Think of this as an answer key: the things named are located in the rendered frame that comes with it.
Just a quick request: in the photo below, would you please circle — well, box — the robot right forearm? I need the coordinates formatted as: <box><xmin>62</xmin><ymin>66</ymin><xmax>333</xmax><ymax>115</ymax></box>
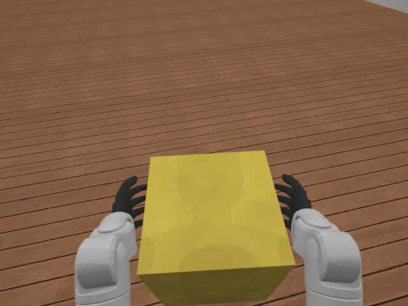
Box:
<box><xmin>291</xmin><ymin>208</ymin><xmax>363</xmax><ymax>306</ymax></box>

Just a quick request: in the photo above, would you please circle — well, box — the robot left forearm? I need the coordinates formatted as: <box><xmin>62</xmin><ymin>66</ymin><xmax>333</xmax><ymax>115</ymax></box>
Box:
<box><xmin>75</xmin><ymin>212</ymin><xmax>137</xmax><ymax>306</ymax></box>

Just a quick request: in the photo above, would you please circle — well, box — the left robot hand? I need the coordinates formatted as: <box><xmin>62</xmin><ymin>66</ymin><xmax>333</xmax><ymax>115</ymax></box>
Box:
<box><xmin>112</xmin><ymin>176</ymin><xmax>147</xmax><ymax>229</ymax></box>

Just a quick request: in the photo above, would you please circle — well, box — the carton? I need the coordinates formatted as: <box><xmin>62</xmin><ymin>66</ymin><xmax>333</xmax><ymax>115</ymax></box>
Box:
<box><xmin>137</xmin><ymin>150</ymin><xmax>296</xmax><ymax>306</ymax></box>

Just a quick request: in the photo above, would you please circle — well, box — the right robot hand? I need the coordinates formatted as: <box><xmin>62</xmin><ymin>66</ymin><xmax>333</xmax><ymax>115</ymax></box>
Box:
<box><xmin>274</xmin><ymin>174</ymin><xmax>312</xmax><ymax>230</ymax></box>

